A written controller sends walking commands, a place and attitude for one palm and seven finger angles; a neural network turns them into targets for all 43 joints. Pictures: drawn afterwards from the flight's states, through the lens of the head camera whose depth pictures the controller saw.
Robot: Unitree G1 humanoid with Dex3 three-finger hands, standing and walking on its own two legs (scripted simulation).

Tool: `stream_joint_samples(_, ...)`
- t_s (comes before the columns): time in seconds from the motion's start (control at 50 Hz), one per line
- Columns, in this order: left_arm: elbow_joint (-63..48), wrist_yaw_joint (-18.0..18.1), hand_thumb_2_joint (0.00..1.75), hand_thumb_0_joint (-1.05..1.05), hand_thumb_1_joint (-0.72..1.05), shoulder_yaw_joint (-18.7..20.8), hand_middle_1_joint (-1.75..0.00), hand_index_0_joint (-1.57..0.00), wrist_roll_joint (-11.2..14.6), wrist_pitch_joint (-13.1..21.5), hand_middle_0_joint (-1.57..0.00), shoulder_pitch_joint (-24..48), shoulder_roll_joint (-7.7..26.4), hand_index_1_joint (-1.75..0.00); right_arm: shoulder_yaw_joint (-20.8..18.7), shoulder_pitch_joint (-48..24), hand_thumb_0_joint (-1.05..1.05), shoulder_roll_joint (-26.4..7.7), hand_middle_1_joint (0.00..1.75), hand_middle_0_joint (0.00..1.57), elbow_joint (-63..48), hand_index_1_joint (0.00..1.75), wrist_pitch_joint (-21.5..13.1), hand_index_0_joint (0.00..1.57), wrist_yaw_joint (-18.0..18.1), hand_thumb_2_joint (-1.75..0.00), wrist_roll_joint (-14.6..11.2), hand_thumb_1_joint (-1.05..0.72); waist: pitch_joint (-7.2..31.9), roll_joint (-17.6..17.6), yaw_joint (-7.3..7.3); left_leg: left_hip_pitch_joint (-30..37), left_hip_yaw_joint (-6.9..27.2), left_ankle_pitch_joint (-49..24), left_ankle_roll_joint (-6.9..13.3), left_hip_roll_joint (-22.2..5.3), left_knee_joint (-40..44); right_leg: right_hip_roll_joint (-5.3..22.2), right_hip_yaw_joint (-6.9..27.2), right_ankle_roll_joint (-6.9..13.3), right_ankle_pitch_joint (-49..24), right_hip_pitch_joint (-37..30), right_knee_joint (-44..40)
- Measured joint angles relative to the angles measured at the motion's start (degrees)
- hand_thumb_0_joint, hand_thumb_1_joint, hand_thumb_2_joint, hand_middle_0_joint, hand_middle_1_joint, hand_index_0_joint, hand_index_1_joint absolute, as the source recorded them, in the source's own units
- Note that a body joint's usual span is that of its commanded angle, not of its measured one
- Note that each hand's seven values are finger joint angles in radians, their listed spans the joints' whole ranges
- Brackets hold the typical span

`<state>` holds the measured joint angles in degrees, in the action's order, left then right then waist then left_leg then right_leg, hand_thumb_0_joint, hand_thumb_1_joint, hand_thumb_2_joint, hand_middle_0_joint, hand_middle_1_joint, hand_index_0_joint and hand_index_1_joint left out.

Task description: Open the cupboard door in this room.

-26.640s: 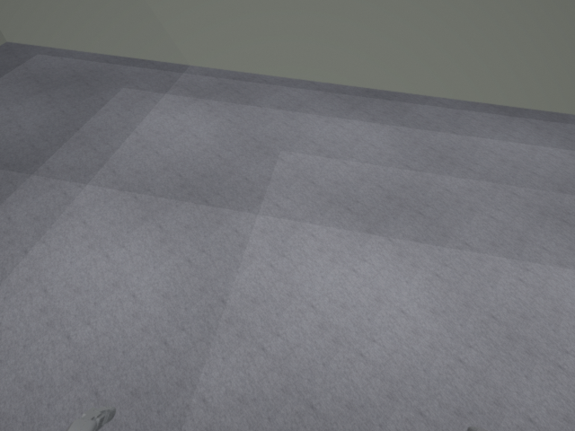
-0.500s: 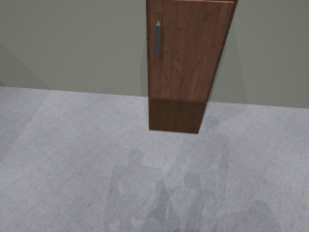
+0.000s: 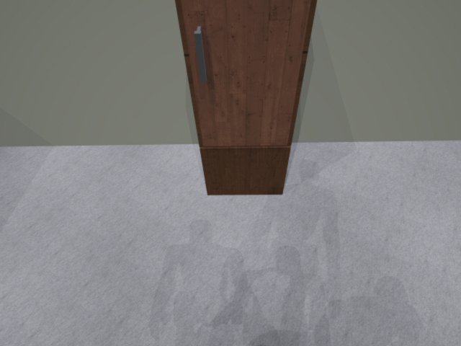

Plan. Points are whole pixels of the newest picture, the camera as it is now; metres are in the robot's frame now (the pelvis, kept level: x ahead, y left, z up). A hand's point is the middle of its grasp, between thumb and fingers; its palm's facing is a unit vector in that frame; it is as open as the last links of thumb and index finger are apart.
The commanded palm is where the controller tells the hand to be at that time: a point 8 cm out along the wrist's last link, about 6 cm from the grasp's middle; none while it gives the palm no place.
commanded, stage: take the last steps up to it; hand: left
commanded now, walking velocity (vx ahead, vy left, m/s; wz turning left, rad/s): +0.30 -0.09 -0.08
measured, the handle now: (201, 55) +0.91 +0.13 +0.06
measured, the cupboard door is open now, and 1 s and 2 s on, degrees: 0 0 0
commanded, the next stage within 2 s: come to a stop and stand still in 0.84 s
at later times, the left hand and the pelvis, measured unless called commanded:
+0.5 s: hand out of the picture +0.09 +0.14 -0.18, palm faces +0.09 -0.99 -0.09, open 7.4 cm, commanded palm none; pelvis +0.18 +0.00 -0.01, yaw -1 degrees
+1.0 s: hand (205, 208) +0.48 +0.10 -0.16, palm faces -0.09 -0.97 -0.21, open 7.4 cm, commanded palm none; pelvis +0.36 -0.07 +0.00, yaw -2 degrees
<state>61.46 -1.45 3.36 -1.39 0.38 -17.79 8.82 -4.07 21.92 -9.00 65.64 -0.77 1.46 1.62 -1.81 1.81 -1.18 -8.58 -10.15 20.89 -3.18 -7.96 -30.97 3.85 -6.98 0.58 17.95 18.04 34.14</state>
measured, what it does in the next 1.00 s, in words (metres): walks ahead: left foot, then right foot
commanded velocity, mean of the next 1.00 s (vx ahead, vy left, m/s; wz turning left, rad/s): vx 0.20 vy -0.04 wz -0.02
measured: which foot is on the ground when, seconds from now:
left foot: down 0.00-0.00, up 0.02-0.44, down 0.46-0.92, up 0.94-1.00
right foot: down 0.00-0.46, up 0.48-0.90, down 0.92-1.00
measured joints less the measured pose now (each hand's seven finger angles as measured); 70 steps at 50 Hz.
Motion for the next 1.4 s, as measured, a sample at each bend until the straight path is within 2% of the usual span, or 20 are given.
stream_joint_samples(0.06, -0.09, 1.18, 0.90, 0.01, 0.91, 0.04, -0.30, -0.20, 0.38, 1.99, -0.20, 0.70, 0.18, -0.30, -0.05, -0.96, 0.01, -0.89, 0.30, 0.20, 0.57, 0.30, 1.83, 0.20, -0.63, -0.90, -0.54, -0.91, -0.16, 0.80, 1.35, -6.86, 4.40, 8.33, 1.89, -0.20, -17.18, -1.72, -1.61, 1.72, -0.41, -0.66, 1.79)
stream_joint_samples(0.1, 0.32, 1.86, 0.90, 0.01, 0.91, -0.01, -0.30, -0.20, 0.52, 2.44, -0.20, 0.16, 0.02, -0.30, -0.24, -2.99, 0.01, -1.22, 0.30, 0.20, 0.09, 0.30, 2.30, 0.20, -1.05, -0.90, -0.53, -0.91, -0.03, -0.11, 2.18, -11.95, 5.12, 7.00, 2.61, 1.00, -26.84, -2.40, -1.56, 2.58, 0.16, -2.70, -0.65)
stream_joint_samples(0.14, 1.21, 2.25, 0.90, 0.00, 0.91, -0.34, -0.30, -0.20, 0.42, 2.47, -0.20, -0.72, -0.29, -0.30, -0.41, -5.60, 0.01, -1.50, 0.30, 0.19, -1.36, 0.30, 1.85, 0.20, -1.42, -0.90, -0.37, -0.91, -0.12, -1.16, 2.46, -15.97, 4.63, 3.63, 2.62, 1.51, -30.84, -2.97, -1.12, 2.75, -0.85, -5.04, -4.20)
stream_joint_samples(0.28, 4.39, 2.18, 0.90, 0.01, 0.90, -2.09, -0.30, -0.20, 0.22, 3.28, -0.20, -4.04, -2.70, -0.30, -0.38, -13.65, 0.01, -1.84, 0.30, 0.19, -6.22, 0.30, 0.20, 0.19, -1.94, -0.90, -0.45, -0.91, -0.66, -1.22, 2.69, -22.43, 4.72, -4.86, 1.36, 1.32, -24.57, -5.58, -1.00, 2.84, -1.65, -12.65, -13.00)
stream_joint_samples(0.42, 5.94, 2.29, 0.90, 0.01, 0.90, -2.25, -0.30, -0.20, 0.23, 3.44, -0.20, -5.75, -2.90, -0.30, 1.09, -18.37, 0.01, 0.44, 0.30, 0.19, -7.57, 0.30, -0.63, 0.19, -2.22, -0.90, -0.66, -0.91, -2.35, -2.40, 4.39, -18.25, 3.46, -6.37, 2.51, 2.61, -8.24, -5.87, -1.13, 1.26, 3.50, -18.20, -13.14)
stream_joint_samples(0.46, 6.37, 2.18, 0.90, 0.01, 0.90, -2.15, -0.30, -0.20, 0.56, 3.18, -0.20, -6.43, -2.71, -0.30, 1.55, -18.49, 0.00, 1.17, 0.30, 0.19, -7.97, 0.30, -1.88, 0.20, -2.05, -0.90, -0.37, -0.91, -2.57, -3.06, 4.18, -14.78, 2.47, -10.81, 4.29, 3.65, -3.36, -4.74, -0.64, 0.59, 7.56, -17.02, -6.41)
stream_joint_samples(0.5, 6.60, 1.82, 0.90, 0.01, 0.90, -2.09, -0.30, -0.20, 0.89, 2.29, -0.20, -5.35, -2.23, -0.30, 1.79, -18.11, 0.00, 1.94, 0.30, 0.19, -8.26, 0.30, -3.03, 0.20, -1.73, -0.90, -0.18, -0.91, -3.39, -3.87, 3.92, -14.07, 1.17, -8.03, 6.23, 4.15, -6.36, -3.39, 1.47, 0.74, 10.52, -10.53, 11.16)
stream_joint_samples(0.54, 6.18, 1.64, 0.90, 0.01, 0.90, -1.80, -0.30, -0.20, 0.65, 1.60, -0.20, -3.73, -1.55, -0.30, 1.90, -16.53, 0.00, 2.38, 0.30, 0.20, -7.94, 0.30, -3.20, 0.20, -1.44, -0.90, -0.35, -0.91, -3.46, -3.83, 3.51, -11.62, 0.13, -5.16, 6.73, 4.31, -5.66, -2.63, 2.96, 0.78, 10.01, -3.45, 25.74)
stream_joint_samples(0.6, 4.22, 1.32, 0.90, 0.01, 0.91, -0.94, -0.30, -0.20, 0.12, 1.11, -0.20, -0.52, -0.16, -0.30, -0.12, -13.46, -0.03, 1.87, 0.30, 0.20, -7.82, 0.30, -3.96, 0.20, 0.05, -0.90, -1.41, -0.94, -3.07, -3.45, 2.21, -7.47, -0.54, -5.79, 6.06, 4.90, -0.43, -0.33, 3.65, -0.02, 4.76, 5.13, 33.09)
stream_joint_samples(0.72, -0.84, 1.00, 0.90, 0.01, 0.91, 0.49, -0.30, -0.20, -0.17, 0.48, -0.20, 6.01, 2.99, -0.29, -0.02, -6.77, -0.03, -0.90, 0.30, 0.20, -4.73, 0.30, -3.23, 0.20, -0.12, -0.90, -0.64, -0.95, -1.80, -3.73, 0.96, -1.00, -0.53, -6.86, 5.29, 5.55, 8.05, 3.50, 4.37, -2.07, -4.12, 13.51, 25.71)
stream_joint_samples(0.86, -2.92, 0.47, 0.90, 0.01, 0.91, -0.14, -0.30, -0.19, 0.14, 0.22, -0.19, 11.76, 3.89, -0.29, 0.40, -0.58, -0.01, -0.08, 0.30, 0.20, -1.82, 0.30, -1.73, 0.20, -0.70, -0.90, -0.04, -0.92, -2.36, -3.08, -1.78, 3.66, 0.06, -3.07, 2.07, 4.12, 8.75, 3.04, 2.10, -2.03, -5.13, 9.64, 6.05)
stream_joint_samples(0.92, -3.07, 0.31, 0.90, 0.01, 0.91, -0.76, -0.30, -0.20, 0.19, 1.37, -0.19, 12.49, 3.51, -0.29, 0.52, 1.51, 0.00, 0.39, 0.30, 0.20, -0.79, 0.30, -1.16, 0.20, -0.91, -0.90, -0.28, -0.91, -2.26, -2.44, -2.50, 3.96, 0.28, 1.60, 0.00, 2.66, 3.72, 1.27, 0.15, -0.98, -8.30, 4.22, -2.85)
stream_joint_samples(0.94, -2.80, 0.50, 0.90, 0.01, 0.91, -0.86, -0.30, -0.20, 0.10, 2.17, -0.19, 12.85, 2.84, -0.29, 0.57, 1.43, 0.00, 0.25, 0.30, 0.20, -0.17, 0.30, -0.87, 0.20, -1.03, -0.90, -0.54, -0.91, -2.64, -1.27, -2.44, 2.47, 0.91, 3.38, 0.32, 1.23, -0.97, 0.37, -0.52, -0.28, -7.78, 3.92, -1.91)
stream_joint_samples(0.98, -2.59, 0.86, 0.90, 0.01, 0.91, -1.47, -0.30, -0.20, 0.45, 3.26, -0.20, 12.95, 1.59, -0.29, 0.87, 0.42, 0.00, 0.21, 0.30, 0.20, 0.19, 0.30, 0.28, 0.20, -0.95, -0.90, -1.16, -0.91, -3.43, -0.26, -2.53, -2.62, 4.67, 8.71, 1.26, 1.40, -14.45, -0.13, -1.45, 0.96, -4.71, 2.96, 0.23)
stream_joint_samples(1.04, -2.03, 1.73, 0.90, 0.00, 0.91, -2.39, -0.30, -0.20, 0.70, 3.08, -0.20, 12.11, -0.28, -0.30, 1.28, -2.04, 0.01, 0.22, 0.30, 0.20, -0.13, 0.30, 1.08, 0.20, -0.46, -0.90, -1.62, -0.91, -3.74, -0.13, -1.53, -8.54, 6.85, 8.97, 1.30, 2.97, -24.68, -0.20, -1.86, 1.17, -3.86, -0.41, -2.18)
stream_joint_samples(1.12, -2.60, 3.16, 0.90, -0.02, 0.94, -1.75, -0.30, -0.21, 0.88, 1.94, -0.20, 11.42, -0.74, -0.30, 1.14, -6.64, 0.01, -0.35, 0.30, 0.19, -2.10, 0.30, 2.19, 0.20, -0.22, -0.90, -1.96, -0.91, -3.81, 0.30, 0.17, -13.32, 7.82, 6.56, 0.64, 4.47, -23.60, -0.10, -2.10, 1.53, -4.45, -2.94, -5.23)
stream_joint_samples(1.24, -3.10, 3.69, 0.90, -0.01, 0.93, -1.04, -0.30, -0.21, 0.41, -0.31, -0.20, 9.97, 0.32, -0.30, 0.03, -14.53, 0.00, -2.75, 0.30, 0.19, -6.28, 0.30, 4.14, 0.20, -0.67, -0.90, -1.33, -0.91, -5.02, 0.51, 2.06, -18.27, 8.87, 3.89, -0.46, 6.87, -26.54, 1.00, -1.68, 0.57, -4.37, -3.65, -5.60)
stream_joint_samples(1.3, -3.44, 3.75, 0.90, 0.00, 0.92, -0.61, -0.30, -0.21, 0.09, -1.27, -0.20, 8.98, 1.42, -0.30, -0.24, -17.33, 0.00, -3.52, 0.30, 0.19, -8.19, 0.30, 4.14, 0.20, -0.87, -0.90, -1.39, -0.91, -5.56, -0.41, 2.76, -17.66, 8.96, 3.41, -0.41, 7.17, -23.78, 1.66, -1.44, -0.25, -4.40, -3.26, -5.24)
stream_joint_samples(1.36, -3.72, 3.66, 0.90, 0.00, 0.91, -0.14, -0.30, -0.20, -0.21, -1.82, -0.20, 8.10, 2.88, -0.30, -0.10, -18.72, 0.00, -3.67, 0.30, 0.19, -9.55, 0.30, 3.51, 0.20, -1.01, -0.90, -1.52, -0.91, -5.61, -1.90, 3.25, -14.38, 8.86, 1.97, -0.02, 6.85, -16.12, 2.18, -1.49, -1.30, -4.05, -2.31, -4.03)
stream_joint_samples(1.4, -3.74, 3.60, 0.90, 0.00, 0.91, 0.03, -0.30, -0.20, -0.07, -2.12, -0.20, 7.27, 3.85, -0.30, 0.25, -18.48, 0.00, -3.71, 0.30, 0.19, -10.16, 0.30, 2.64, 0.20, -1.13, -0.90, -1.49, -0.91, -5.08, -2.60, 3.24, -9.83, 8.43, -5.61, 0.22, 6.07, -5.89, 2.32, -1.74, -2.31, -2.90, -1.20, -1.58)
